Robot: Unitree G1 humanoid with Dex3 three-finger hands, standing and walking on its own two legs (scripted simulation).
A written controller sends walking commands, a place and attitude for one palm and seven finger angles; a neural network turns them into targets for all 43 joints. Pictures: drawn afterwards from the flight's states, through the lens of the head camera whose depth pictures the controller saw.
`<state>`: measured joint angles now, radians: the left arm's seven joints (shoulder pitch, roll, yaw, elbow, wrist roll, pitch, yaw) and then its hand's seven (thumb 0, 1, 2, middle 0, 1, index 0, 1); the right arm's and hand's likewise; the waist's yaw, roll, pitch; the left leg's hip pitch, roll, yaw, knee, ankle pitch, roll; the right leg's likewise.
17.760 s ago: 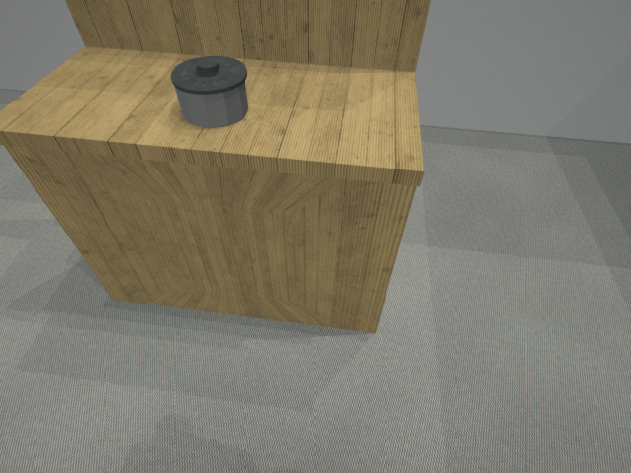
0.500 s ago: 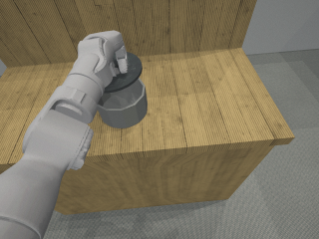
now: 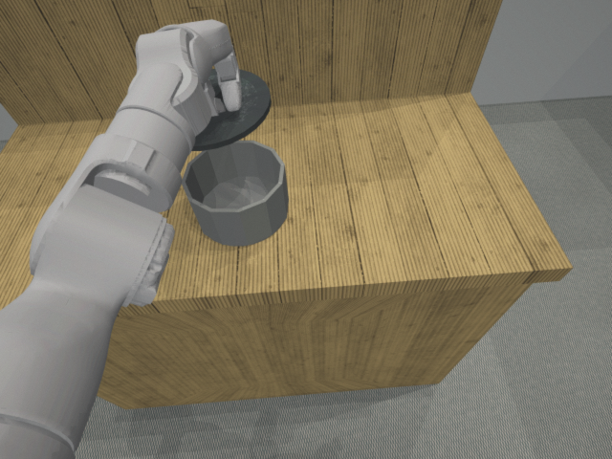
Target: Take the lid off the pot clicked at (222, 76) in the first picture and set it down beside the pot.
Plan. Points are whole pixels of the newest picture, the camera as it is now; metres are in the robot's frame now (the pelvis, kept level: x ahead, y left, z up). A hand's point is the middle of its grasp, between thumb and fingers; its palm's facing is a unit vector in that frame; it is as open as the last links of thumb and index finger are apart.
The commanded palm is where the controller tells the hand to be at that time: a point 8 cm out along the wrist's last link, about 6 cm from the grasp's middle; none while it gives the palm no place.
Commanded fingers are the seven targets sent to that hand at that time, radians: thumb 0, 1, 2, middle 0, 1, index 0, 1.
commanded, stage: lift the lid straight up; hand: left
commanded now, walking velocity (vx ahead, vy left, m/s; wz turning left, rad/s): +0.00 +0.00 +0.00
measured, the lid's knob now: (205, 94) +0.54 +0.09 +0.19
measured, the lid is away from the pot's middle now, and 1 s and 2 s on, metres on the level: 0.03 0.05 0.17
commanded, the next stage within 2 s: move the lid sideways beside the pot in 0.60 s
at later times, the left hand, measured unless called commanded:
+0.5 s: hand (194, 64) +0.49 +0.08 +0.26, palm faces -0.26 -0.07 -0.96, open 3.7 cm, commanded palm +0.49 +0.08 +0.32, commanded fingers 0.00 0.69 0.99 -0.67 -1.02 -1.16 -1.19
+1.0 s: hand (179, 66) +0.50 +0.10 +0.26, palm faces -0.24 -0.06 -0.97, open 3.7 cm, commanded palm +0.49 +0.12 +0.32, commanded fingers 0.00 0.69 0.99 -0.67 -1.02 -1.16 -1.19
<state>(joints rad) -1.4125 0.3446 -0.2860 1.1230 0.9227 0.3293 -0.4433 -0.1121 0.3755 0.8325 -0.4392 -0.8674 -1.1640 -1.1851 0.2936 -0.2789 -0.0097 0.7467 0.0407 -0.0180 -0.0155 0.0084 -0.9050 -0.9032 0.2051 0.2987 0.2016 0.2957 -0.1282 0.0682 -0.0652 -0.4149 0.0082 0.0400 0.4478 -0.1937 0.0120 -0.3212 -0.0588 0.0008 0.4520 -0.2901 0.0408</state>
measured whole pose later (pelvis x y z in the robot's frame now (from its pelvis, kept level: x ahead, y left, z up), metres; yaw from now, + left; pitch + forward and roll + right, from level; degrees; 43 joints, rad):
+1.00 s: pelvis -0.01 +0.00 +0.00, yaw -1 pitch +8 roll +0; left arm -1.46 0.43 -0.24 1.13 0.98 0.32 -0.47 -0.13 0.38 0.84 -0.44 -0.86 -1.17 -1.19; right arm 0.29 -0.28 0.01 0.72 0.04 0.00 -0.03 0.01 -0.90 -0.90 0.21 0.30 0.20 0.30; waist -0.13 0.08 -0.06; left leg -0.40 0.02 0.05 0.42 -0.17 0.01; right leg -0.31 -0.05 0.01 0.44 -0.27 0.04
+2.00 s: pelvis -0.02 +0.01 +0.00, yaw +1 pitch +7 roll -1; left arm -1.36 0.67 -0.21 1.02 0.98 0.17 -0.57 -0.13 0.38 0.84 -0.44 -0.86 -1.17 -1.19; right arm 0.30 -0.30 -0.01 0.71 0.07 0.08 -0.03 0.01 -0.90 -0.90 0.21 0.30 0.20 0.30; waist -0.12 0.05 -0.03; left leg -0.40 0.02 0.01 0.47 -0.18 0.02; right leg -0.27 -0.05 -0.02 0.41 -0.25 0.04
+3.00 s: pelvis -0.01 +0.02 +0.00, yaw +1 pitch +9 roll -2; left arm -1.38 0.82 -0.18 1.08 0.99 0.11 -0.61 -0.13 0.39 0.85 -0.44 -0.86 -1.16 -1.19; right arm 0.30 -0.30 0.01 0.73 0.08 0.10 -0.04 0.01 -0.90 -0.90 0.21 0.30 0.20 0.30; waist -0.12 0.04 -0.01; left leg -0.45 0.02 0.01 0.50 -0.21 0.03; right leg -0.29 -0.04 -0.02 0.38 -0.24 0.05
